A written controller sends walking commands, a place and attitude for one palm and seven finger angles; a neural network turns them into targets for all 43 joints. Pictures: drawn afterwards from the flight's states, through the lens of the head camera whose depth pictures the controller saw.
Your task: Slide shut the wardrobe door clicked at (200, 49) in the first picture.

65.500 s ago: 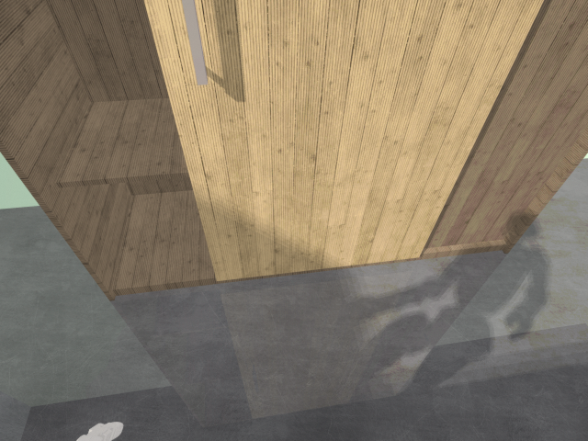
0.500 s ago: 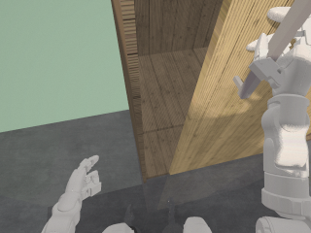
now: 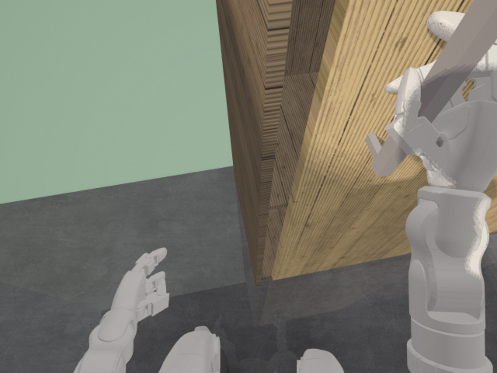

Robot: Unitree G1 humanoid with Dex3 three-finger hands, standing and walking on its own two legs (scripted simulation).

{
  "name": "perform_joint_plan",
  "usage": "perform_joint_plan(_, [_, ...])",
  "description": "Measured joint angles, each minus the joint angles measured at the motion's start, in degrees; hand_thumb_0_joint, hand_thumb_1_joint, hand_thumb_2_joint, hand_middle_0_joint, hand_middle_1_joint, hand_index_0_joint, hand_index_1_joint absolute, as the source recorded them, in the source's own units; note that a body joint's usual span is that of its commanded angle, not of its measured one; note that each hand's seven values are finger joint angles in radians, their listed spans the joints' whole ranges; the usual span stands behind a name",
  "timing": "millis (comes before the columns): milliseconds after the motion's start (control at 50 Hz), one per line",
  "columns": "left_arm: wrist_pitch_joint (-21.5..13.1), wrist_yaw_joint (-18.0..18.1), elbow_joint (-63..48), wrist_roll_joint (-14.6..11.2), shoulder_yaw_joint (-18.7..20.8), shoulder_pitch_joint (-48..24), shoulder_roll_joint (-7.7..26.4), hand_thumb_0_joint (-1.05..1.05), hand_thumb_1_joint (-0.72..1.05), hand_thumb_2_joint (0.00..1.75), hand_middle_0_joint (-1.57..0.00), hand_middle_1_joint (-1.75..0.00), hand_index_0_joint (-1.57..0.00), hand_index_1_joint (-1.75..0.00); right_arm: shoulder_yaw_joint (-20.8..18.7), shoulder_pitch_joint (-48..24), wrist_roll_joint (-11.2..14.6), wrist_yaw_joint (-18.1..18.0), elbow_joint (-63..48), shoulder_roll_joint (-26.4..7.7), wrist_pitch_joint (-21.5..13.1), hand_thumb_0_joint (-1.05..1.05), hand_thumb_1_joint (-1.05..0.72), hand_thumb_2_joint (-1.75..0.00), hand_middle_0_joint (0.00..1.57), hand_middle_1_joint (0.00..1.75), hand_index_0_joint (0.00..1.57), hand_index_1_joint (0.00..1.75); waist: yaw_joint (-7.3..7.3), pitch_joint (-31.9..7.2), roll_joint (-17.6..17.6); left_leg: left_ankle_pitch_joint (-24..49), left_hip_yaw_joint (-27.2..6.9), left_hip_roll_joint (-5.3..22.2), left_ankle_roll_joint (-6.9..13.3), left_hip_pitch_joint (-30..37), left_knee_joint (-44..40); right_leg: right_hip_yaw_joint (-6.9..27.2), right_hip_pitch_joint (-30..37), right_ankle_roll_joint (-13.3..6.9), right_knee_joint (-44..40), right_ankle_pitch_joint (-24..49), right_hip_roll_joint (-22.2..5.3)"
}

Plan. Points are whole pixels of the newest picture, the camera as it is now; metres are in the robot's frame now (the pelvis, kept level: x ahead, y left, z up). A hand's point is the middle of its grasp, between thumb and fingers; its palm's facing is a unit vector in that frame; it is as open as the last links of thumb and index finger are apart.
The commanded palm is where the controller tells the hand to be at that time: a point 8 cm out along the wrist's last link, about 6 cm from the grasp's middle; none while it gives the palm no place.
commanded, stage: step sideways, sliding the door along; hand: right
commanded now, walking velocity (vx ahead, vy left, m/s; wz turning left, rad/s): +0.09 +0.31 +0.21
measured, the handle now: (444, 47) +0.37 -0.18 +0.29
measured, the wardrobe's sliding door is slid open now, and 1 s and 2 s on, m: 0.04 0.00 0.00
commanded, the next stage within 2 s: stop walking and hold the door there in 0.42 s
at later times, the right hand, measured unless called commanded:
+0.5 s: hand (357, 121) +0.33 -0.11 +0.24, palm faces +0.32 +0.95 -0.01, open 6.5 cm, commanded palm +0.29 -0.09 +0.23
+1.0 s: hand (360, 121) +0.33 -0.12 +0.23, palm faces +0.43 +0.89 -0.18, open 6.3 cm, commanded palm +0.29 -0.15 +0.22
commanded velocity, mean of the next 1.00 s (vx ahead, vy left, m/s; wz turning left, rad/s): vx -0.02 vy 0.10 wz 0.07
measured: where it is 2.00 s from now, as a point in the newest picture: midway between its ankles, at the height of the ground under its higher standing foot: outside the picture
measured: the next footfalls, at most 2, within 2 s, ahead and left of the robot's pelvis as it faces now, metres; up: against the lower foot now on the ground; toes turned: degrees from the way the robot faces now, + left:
left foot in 0.20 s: +0.05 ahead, +0.19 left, +0.00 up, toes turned +7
right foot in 0.34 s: +0.04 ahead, -0.11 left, +0.00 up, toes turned -3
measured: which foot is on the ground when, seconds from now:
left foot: up 0.00-0.18, down 0.20-0.34, up 0.36-0.60, down 0.62-1.00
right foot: down 0.00-0.20, up 0.22-0.32, down 0.34-0.62, up 0.64-0.76, down 0.78-1.00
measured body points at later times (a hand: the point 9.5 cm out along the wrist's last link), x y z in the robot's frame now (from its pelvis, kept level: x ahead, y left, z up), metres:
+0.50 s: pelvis -0.02 +0.09 +0.01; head +0.05 +0.06 +0.45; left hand +0.17 +0.31 -0.08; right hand +0.31 -0.16 +0.24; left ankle -0.03 +0.22 -0.67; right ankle +0.00 -0.10 -0.73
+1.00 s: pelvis -0.03 +0.13 +0.01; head -0.06 +0.12 +0.46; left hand +0.05 +0.42 -0.08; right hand +0.30 -0.16 +0.24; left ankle -0.02 +0.27 -0.73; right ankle +0.01 +0.02 -0.73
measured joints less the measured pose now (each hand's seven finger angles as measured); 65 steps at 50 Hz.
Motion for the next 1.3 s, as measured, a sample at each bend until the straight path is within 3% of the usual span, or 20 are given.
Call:
perform_joint_plan(60, [0.2,-1.4,-1.0,0.1,0.0,1.6,-0.1,0.01,0.9,0.89,-0.2,-0.3,-0.2,-0.3,1.5,-0.1,-0.8,0.5,1.5,1.1,-1.3,-0.05,-0.75,-0.79,0.5,1.54,0.17,1.1,-1.55,0.2,-0.9,-3.8,0.7,-0.8,0.1,0.2,4.8,0.1,1.7,1.6,-2.0,0.0,-2.6])
perform_joint_plan(160, [0.5,-2.4,-2.8,-0.4,-1.3,2.8,-0.4,0.01,0.9,0.89,-0.2,-0.3,-0.2,-0.3,0.4,-0.5,0.5,0.7,3.3,0.7,-1.3,-0.05,-0.75,-0.8,0.49,1.55,0.16,1.11,-3.2,0.1,-2.5,1.9,2.1,0.0,0.1,6.6,-6.2,-0.2,3.0,4.0,-1.1,-0.1,-6.6])
perform_joint_plan(200, [0.7,-2.2,-3.0,-1.0,-2.0,2.6,-0.9,0.01,0.9,0.89,-0.2,-0.3,-0.2,-0.3,-1.3,-1.8,1.4,0.8,4.1,-0.5,0.0,-0.06,-0.75,-0.81,0.51,1.54,0.15,1.11,-3.0,-0.1,-2.0,7.8,2.5,0.6,0.1,10.7,-13.5,0.5,1.4,2.9,3.2,-1.5,-7.1])
perform_joint_plan(220, [0.9,-2.0,-2.4,-1.2,-2.3,1.9,-0.7,0.01,0.9,0.89,-0.2,-0.3,-0.2,-0.3,-2.9,-2.4,1.4,0.6,5.0,-0.7,0.2,-0.06,-0.75,-0.81,0.53,1.54,0.16,1.11,-2.15,0.2,-2.7,5.8,3.4,0.0,0.4,11.3,-13.7,1.8,-0.1,1.3,6.0,-1.7,-7.7])
perform_joint_plan(260, [1.4,-1.1,-0.5,-1.4,-2.3,0.4,-0.4,0.01,0.9,0.89,-0.2,-0.3,-0.2,-0.3,-5.3,-2.3,1.4,-0.2,6.1,-1.1,0.1,-0.06,-0.74,-0.82,0.55,1.53,0.16,1.11,-0.45,0.0,-2.4,3.7,3.9,0.3,1.1,10.2,-12.6,5.4,-3.6,-1.1,12.5,-7.8,-4.4])
perform_joint_plan(300, [1.7,-0.1,0.8,-1.4,-2.1,-0.2,0.0,0.01,0.9,0.89,-0.2,-0.3,-0.2,-0.3,-6.6,-1.4,1.8,-0.9,5.7,-1.8,0.6,-0.06,-0.73,-0.82,0.56,1.52,0.18,1.13,0.42,-0.9,-0.4,4.5,2.9,1.3,1.3,8.6,-12.9,5.8,-5.4,-2.6,14.7,-11.8,0.8])
perform_joint_plan(340, [1.9,0.7,0.8,-1.1,-1.7,0.2,1.1,0.01,0.9,0.89,-0.2,-0.3,-0.2,-0.3,-7.2,-0.5,1.9,-1.8,4.9,-2.0,1.1,-0.06,-0.72,-0.82,0.57,1.52,0.2,1.15,1.17,-1.8,0.0,6.5,2.3,1.1,1.4,6.7,-11.9,3.0,-3.0,-3.9,4.6,-1.3,2.7])
perform_joint_plan(400, [2.4,0.3,0.3,-0.7,0.4,2.0,1.4,0.01,0.9,0.89,-0.2,-0.3,-0.2,-0.3,-7.4,-1.8,2.6,-0.9,6.5,-3.2,1.0,-0.05,-0.72,-0.82,0.56,1.51,0.2,1.16,-0.03,-1.3,0.3,-1.0,0.3,-0.6,0.2,2.5,1.4,1.6,-0.9,-0.6,1.7,1.0,0.8])
perform_joint_plan(460, [2.5,-0.7,0.3,-0.6,0.8,4.1,1.4,0.01,0.9,0.89,-0.19,-0.3,-0.2,-0.3,-8.1,-2.7,2.6,0.1,9.3,-3.5,-0.3,-0.06,-0.72,-0.82,0.57,1.51,0.21,1.18,-1.01,-1.0,-0.4,-4.9,0.3,-1.4,0.0,1.4,7.7,2.0,0.9,0.6,-0.8,0.8,-1.8])
perform_joint_plan(540, [2.2,-1.4,-0.1,-0.9,0.0,6.4,1.5,0.01,0.9,0.89,-0.19,-0.3,-0.2,-0.3,-10.1,-3.8,3.0,0.2,12.3,-4.7,-0.7,-0.06,-0.7,-0.83,0.59,1.5,0.23,1.21,-2.39,-1.1,-1.6,-2.1,1.4,-0.5,-0.2,5.0,-0.2,2.0,2.6,2.9,-2.6,1.8,-5.3])
perform_joint_plan(600, [2.5,-0.9,0.4,-0.9,-1.8,5.6,0.7,0.01,0.9,0.89,-0.2,-0.3,-0.2,-0.3,-15.0,-2.2,4.2,2.2,16.9,-12.1,-3.6,-0.09,-0.68,-0.81,0.61,1.5,0.21,1.24,-0.84,-2.6,-1.3,5.8,1.3,0.2,-0.2,9.0,-12.1,1.7,1.0,3.1,0.9,0.3,-6.8])
perform_joint_plan(640, [2.2,0.2,1.2,-1.2,-2.5,4.5,1.2,0.01,0.9,0.89,-0.2,-0.3,-0.2,-0.3,-18.3,-1.4,4.6,2.7,19.6,-16.1,-4.0,-0.12,-0.66,-0.81,0.61,1.5,0.2,1.26,1.33,-3.3,-1.8,9.4,1.5,0.4,-0.1,10.0,-15.1,3.9,-3.5,0.2,10.2,-4.7,-6.3])
perform_joint_plan(660, [1.9,1.0,2.4,-1.3,-2.4,3.5,1.9,0.01,0.9,0.89,-0.2,-0.3,-0.2,-0.3,-19.6,-0.4,4.7,2.7,20.7,-16.6,-4.4,-0.13,-0.66,-0.81,0.61,1.5,0.19,1.27,2.62,-3.4,-2.8,7.7,1.7,0.2,-0.4,9.4,-13.8,6.1,-5.9,-1.0,15.9,-8.7,-4.3])
perform_joint_plan(700, [1.4,2.7,4.7,-1.4,-2.2,3.1,3.0,0.01,0.9,0.89,-0.2,-0.3,-0.2,-0.3,-20.9,2.2,5.0,2.1,21.3,-16.7,-3.9,-0.13,-0.67,-0.81,0.6,1.49,0.2,1.3,3.47,-5.0,-2.9,6.3,0.4,0.5,-0.8,8.3,-13.7,7.4,-8.5,-2.5,23.1,-12.1,1.6])
perform_joint_plan(740, [1.3,4.4,6.7,-1.2,-2.7,3.6,3.6,0.01,0.9,0.89,-0.2,-0.3,-0.2,-0.3,-21.8,4.8,5.1,1.6,21.8,-16.7,-3.7,-0.12,-0.67,-0.81,0.59,1.48,0.22,1.32,4.06,-7.3,-1.8,7.4,-1.4,0.9,-1.2,8.0,-15.5,5.4,-7.4,-3.8,17.8,-11.1,5.9])
perform_joint_plan(780, [1.3,5.7,7.3,-1.0,-3.0,5.2,4.5,0.01,0.9,0.89,-0.2,-0.3,-0.2,-0.3,-21.9,6.8,4.6,1.1,22.3,-16.8,-3.6,-0.12,-0.67,-0.81,0.59,1.48,0.23,1.33,5.26,-10.0,-1.6,8.4,-1.8,0.6,-1.5,8.1,-17.0,3.3,-3.5,-4.7,4.2,-4.3,8.2])
perform_joint_plan(820, [1.5,6.6,7.6,-1.1,-2.6,6.7,4.4,0.01,0.9,0.89,-0.2,-0.3,-0.2,-0.3,-21.7,7.9,4.1,0.5,23.2,-17.6,-3.5,-0.12,-0.67,-0.8,0.58,1.48,0.24,1.34,5.59,-11.2,-0.3,8.7,-2.8,0.6,-1.6,8.8,-17.4,2.2,-1.7,-5.7,0.7,1.4,8.8])
perform_joint_plan(880, [1.7,7.2,7.0,-1.1,-2.8,9.5,4.4,0.01,0.9,0.89,-0.2,-0.3,-0.2,-0.3,-21.9,10.0,3.5,-0.3,25.4,-17.7,-3.5,-0.11,-0.68,-0.8,0.57,1.48,0.24,1.34,5.91,-14.0,0.9,5.4,-3.1,1.1,-0.3,9.6,-17.8,0.5,0.3,-5.6,-2.1,1.6,8.9])
perform_joint_plan(980, [1.6,7.7,7.1,-1.1,-3.4,11.7,4.5,0.01,0.9,0.89,-0.2,-0.3,-0.2,-0.3,-23.0,10.9,3.7,-0.8,29.1,-18.7,-3.7,-0.11,-0.68,-0.79,0.55,1.47,0.25,1.35,6.93,-16.1,0.6,11.8,-2.5,0.6,-0.7,11.3,-22.4,0.2,0.8,-4.8,-3.6,2.3,7.9])
perform_joint_plan(1300, [0.6,8.4,9.7,-1.2,-2.8,12.5,4.6,0.01,0.9,0.89,-0.2,-0.3,-0.2,-0.3,-23.7,14.6,4.1,-0.5,29.8,-18.7,-6.5,-0.13,-0.66,-0.77,0.55,1.46,0.28,1.37,5.97,-18.3,-1.1,11.7,-4.0,0.3,-1.0,10.2,-23.8,-1.3,0.3,-5.0,-5.1,2.4,7.7])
